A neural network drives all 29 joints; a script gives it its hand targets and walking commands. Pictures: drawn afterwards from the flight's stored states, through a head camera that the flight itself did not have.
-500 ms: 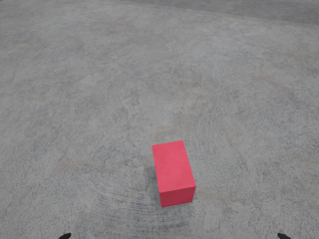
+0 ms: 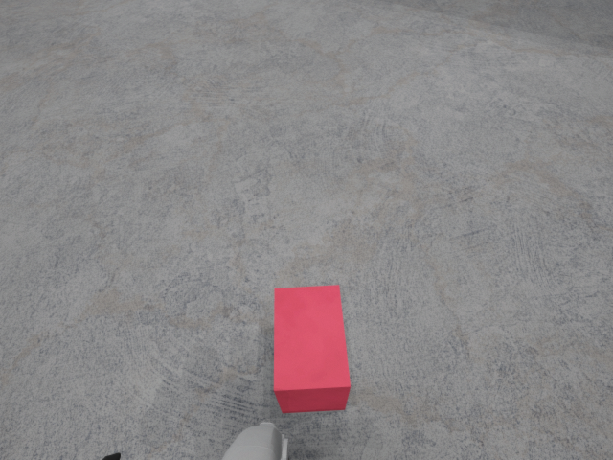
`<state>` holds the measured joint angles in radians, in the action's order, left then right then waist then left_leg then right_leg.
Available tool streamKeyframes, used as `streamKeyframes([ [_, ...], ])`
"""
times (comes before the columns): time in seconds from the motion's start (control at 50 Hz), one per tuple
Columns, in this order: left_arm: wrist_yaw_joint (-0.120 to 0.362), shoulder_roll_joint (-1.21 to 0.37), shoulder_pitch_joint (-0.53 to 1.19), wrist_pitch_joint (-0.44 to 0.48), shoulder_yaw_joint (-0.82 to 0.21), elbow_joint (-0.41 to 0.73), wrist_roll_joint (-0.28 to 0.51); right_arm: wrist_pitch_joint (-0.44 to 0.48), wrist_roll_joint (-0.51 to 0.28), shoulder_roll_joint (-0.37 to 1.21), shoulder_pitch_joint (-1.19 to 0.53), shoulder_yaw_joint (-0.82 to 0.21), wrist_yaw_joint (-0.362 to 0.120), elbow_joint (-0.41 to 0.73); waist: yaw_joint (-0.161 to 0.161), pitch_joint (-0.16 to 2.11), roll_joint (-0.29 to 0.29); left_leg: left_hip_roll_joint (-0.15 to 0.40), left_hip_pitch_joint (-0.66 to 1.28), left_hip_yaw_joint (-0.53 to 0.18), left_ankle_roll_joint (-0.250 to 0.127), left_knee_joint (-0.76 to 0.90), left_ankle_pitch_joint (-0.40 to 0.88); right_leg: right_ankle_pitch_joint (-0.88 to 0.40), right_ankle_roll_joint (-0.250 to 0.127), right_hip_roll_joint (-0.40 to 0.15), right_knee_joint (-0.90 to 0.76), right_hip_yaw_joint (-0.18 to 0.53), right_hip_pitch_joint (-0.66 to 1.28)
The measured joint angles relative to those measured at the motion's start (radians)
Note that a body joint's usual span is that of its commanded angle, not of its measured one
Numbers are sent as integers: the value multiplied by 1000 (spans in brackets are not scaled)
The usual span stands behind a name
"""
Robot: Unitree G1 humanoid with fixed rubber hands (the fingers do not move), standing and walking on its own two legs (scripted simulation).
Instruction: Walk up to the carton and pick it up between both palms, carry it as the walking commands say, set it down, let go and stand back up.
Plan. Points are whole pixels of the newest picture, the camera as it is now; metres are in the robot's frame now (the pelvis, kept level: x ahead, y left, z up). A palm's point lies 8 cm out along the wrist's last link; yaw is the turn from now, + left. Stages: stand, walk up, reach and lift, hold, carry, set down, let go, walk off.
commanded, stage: walk up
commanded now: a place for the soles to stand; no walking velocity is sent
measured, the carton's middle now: (310, 350) +0.46 +0.06 -0.63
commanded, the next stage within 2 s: none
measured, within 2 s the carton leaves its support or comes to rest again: neither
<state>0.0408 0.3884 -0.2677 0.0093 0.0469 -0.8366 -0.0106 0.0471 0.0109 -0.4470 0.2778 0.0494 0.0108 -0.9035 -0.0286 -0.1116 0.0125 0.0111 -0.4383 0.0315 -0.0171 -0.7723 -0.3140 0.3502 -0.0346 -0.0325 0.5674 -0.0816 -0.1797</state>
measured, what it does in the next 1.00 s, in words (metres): steps on the spot: left foot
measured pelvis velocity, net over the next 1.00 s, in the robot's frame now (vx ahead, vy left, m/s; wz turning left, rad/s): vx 0.02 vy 0.01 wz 0.09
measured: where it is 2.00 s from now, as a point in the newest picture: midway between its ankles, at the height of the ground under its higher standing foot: outside the picture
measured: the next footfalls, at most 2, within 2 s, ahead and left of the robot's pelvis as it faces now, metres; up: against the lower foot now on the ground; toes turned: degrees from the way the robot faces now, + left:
left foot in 0.08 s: +0.12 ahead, +0.12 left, +0.00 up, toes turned +3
left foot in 1.68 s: +0.02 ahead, +0.16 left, +0.00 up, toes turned +2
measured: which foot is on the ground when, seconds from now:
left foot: up 0.00-0.06, down 0.08-1.00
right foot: down 0.00-1.00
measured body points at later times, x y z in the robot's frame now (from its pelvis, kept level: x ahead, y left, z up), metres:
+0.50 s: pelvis +0.03 -0.01 +0.00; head +0.07 -0.02 +0.44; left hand +0.10 +0.32 -0.11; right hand +0.22 -0.30 -0.12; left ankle +0.08 +0.12 -0.73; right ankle -0.02 -0.10 -0.73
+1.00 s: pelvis +0.02 +0.01 +0.01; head +0.05 +0.01 +0.46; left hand +0.07 +0.33 -0.12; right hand +0.14 -0.28 -0.12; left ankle +0.08 +0.12 -0.73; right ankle -0.02 -0.10 -0.73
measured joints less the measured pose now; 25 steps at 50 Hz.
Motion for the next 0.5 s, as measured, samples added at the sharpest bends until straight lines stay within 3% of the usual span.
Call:
streamKeyframes([
  [0.08,-13,-12,11,-14,-15,-18,20,-7,9,15,-35,-11,-3,15,6,-1,-11,-15,96,7,-25,187,156,89,13,-8,97,-27,-3],
  [0.18,-36,-21,68,-22,-17,-56,27,-19,4,54,-123,-42,-1,11,0,4,-2,-23,63,-9,-4,119,60,120,13,1,124,11,-18],
  [0.24,-38,-31,86,-6,-30,-84,19,-27,-9,68,-172,-49,-3,6,0,12,-19,-16,68,-26,9,136,80,98,10,13,72,-3,7],
  [0.42,-48,-19,152,-3,-21,-125,16,-44,-7,47,-259,-46,-16,-31,-9,3,-43,-31,105,-41,-7,203,122,68,14,4,11,-24,47],
  [0.5,-44,-12,165,-10,-18,-142,13,-48,0,39,-257,-44,-17,-50,-4,7,-48,-32,119,-54,13,237,129,55,13,5,-9,-36,58],
])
